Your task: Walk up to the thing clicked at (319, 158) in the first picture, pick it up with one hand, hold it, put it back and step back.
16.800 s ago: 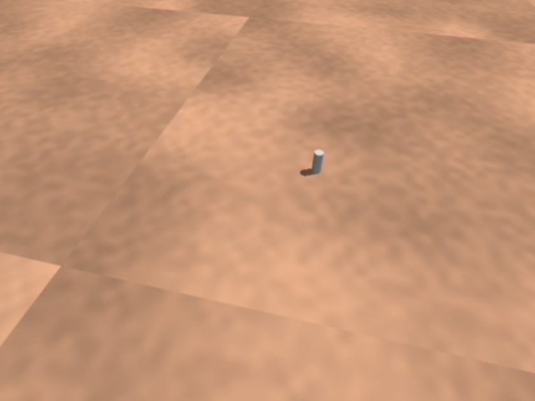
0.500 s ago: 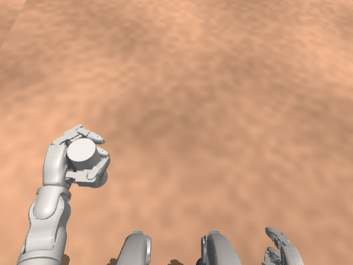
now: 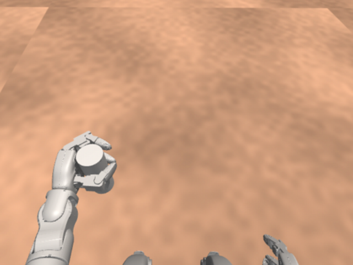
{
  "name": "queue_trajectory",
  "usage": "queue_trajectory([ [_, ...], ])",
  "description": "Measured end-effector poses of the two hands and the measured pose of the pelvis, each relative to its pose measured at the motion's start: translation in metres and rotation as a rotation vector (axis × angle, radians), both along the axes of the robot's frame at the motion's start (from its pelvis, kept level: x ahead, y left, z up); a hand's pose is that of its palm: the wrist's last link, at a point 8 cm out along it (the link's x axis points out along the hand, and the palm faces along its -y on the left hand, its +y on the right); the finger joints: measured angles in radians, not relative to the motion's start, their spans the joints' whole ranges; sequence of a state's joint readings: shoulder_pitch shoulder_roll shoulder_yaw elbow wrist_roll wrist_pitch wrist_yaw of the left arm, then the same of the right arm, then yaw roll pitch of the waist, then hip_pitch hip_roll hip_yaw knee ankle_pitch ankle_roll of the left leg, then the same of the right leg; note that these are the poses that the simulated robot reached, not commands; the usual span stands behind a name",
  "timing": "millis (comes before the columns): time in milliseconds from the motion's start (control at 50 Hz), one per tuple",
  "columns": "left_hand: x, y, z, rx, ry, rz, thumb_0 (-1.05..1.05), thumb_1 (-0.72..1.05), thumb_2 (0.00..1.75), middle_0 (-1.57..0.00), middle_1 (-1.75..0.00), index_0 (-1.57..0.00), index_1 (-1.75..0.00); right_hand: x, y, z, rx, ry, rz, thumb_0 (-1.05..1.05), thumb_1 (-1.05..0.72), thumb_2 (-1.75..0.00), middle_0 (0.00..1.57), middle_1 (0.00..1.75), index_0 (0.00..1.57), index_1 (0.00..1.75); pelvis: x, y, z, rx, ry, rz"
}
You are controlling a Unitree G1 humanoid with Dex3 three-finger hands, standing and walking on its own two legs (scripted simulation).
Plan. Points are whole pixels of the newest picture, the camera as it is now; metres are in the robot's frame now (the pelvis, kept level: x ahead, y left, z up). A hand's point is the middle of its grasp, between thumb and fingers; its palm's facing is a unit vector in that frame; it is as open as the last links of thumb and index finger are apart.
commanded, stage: lift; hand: left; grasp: from the side
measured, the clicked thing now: (97, 170) +0.33 +0.19 +0.02
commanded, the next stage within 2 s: hold in 0.24 s
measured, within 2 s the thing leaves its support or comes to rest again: neither
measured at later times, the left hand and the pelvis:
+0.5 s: hand (100, 158) +0.33 +0.17 +0.07, palm faces +0.02 -1.00 -0.01, open 7.1 cm; pelvis +0.01 -0.01 +0.02, yaw +0 degrees
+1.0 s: hand (100, 154) +0.33 +0.16 +0.09, palm faces +0.02 -1.00 +0.00, open 7.1 cm; pelvis +0.01 -0.01 +0.03, yaw +0 degrees
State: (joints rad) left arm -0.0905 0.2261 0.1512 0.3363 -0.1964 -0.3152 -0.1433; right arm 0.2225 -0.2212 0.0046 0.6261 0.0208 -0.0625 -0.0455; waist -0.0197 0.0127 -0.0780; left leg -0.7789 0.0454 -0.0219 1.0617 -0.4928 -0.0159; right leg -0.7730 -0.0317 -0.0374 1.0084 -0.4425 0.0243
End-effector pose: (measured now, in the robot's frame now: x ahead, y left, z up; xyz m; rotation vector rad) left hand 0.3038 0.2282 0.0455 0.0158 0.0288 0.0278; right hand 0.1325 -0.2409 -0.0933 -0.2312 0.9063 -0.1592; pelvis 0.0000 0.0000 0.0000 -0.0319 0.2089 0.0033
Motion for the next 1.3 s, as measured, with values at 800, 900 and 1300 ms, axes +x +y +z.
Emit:
queue_trajectory([
  [800,0.003,-0.011,0.036,-0.009,-0.025,-0.006,0.01,-0.06,1.15,-0.91,-1.11,-0.89,-1.11,0.002,-0.01,0.025,0.008,0.002,-0.011,0.01,-0.9,-0.89,0.2,0.3,0.21,0.3,0.008,-0.008,0.028,0.015,-0.095,-0.004],
  [900,0.003,-0.012,0.04,-0.01,-0.027,-0.006,0.01,-0.06,1.15,-0.91,-1.11,-0.89,-1.11,0.002,-0.011,0.027,0.012,-0.001,-0.011,0.01,-0.9,-0.89,0.2,0.3,0.21,0.3,0.008,-0.009,0.03,0.016,-0.104,-0.004],
  [1300,0.0,-0.012,0.043,-0.016,-0.03,-0.003,0.01,-0.06,1.15,-0.91,-1.11,-0.89,-1.11,-0.002,-0.012,0.031,0.01,0.0,-0.012,0.01,-0.9,-0.89,0.2,0.3,0.21,0.3,0.005,-0.011,0.034,0.018,-0.117,-0.004],
])
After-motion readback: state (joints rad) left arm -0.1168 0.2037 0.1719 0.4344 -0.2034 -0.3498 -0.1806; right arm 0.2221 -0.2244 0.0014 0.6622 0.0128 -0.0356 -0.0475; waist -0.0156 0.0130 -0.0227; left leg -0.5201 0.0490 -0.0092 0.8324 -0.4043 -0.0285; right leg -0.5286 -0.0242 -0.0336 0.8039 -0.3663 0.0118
